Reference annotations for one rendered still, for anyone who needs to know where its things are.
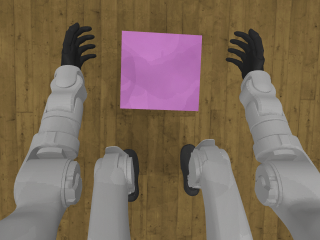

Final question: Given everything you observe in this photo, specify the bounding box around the robot left foot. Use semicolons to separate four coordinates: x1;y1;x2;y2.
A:
123;149;140;202

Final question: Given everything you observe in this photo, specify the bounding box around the left robot upper arm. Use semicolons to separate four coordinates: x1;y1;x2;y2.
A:
0;158;83;240

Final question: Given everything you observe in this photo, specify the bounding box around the carton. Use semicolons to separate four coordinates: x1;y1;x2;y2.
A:
120;31;202;111

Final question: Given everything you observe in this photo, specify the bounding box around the left robot forearm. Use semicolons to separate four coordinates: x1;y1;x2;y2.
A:
13;65;88;205

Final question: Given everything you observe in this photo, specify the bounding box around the robot left hand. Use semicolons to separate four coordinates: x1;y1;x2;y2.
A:
61;22;97;70

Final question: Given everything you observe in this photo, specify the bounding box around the robot foot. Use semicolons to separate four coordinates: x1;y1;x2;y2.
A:
123;149;140;202
180;144;200;196

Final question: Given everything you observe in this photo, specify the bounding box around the robot right foot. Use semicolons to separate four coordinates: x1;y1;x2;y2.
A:
180;144;200;196

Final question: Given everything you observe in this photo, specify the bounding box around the right robot forearm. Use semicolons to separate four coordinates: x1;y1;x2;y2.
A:
239;70;320;175

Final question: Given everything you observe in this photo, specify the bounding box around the robot right hand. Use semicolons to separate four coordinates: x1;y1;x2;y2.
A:
225;28;265;80

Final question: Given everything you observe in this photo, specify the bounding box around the right robot upper arm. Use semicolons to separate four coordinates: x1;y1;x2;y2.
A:
254;160;320;240

